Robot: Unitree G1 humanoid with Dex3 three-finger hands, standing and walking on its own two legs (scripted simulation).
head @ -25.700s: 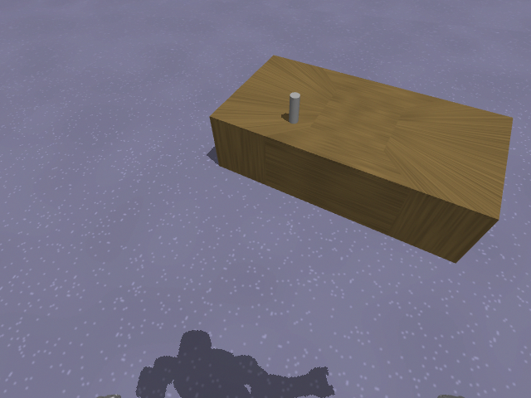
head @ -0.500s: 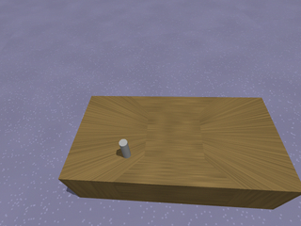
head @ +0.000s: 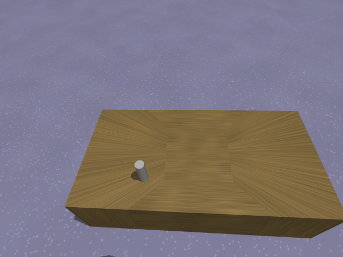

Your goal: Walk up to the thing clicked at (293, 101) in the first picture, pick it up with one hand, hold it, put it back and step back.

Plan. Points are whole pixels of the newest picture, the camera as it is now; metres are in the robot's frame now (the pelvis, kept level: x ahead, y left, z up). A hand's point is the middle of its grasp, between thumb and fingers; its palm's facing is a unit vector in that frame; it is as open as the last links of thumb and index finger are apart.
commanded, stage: stand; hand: left
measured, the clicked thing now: (141, 171) +0.51 +0.18 -0.38
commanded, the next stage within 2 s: none
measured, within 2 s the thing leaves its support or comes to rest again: neither
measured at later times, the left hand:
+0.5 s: hand out of the picture +0.08 +0.25 -0.15, palm faces +0.00 -0.93 -0.36, open 7.9 cm
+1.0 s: hand out of the picture +0.09 +0.25 -0.15, palm faces -0.01 -0.93 -0.36, open 7.4 cm
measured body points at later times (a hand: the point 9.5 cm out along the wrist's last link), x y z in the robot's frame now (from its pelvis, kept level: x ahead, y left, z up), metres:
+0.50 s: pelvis +0.01 +0.00 +0.00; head +0.01 -0.02 +0.45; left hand +0.08 +0.30 -0.13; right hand +0.07 -0.30 -0.14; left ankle +0.00 +0.15 -0.75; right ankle +0.01 -0.13 -0.75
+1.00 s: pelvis +0.01 -0.01 +0.00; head +0.02 -0.02 +0.45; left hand +0.09 +0.30 -0.12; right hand +0.07 -0.30 -0.14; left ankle +0.00 +0.15 -0.75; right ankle +0.01 -0.13 -0.75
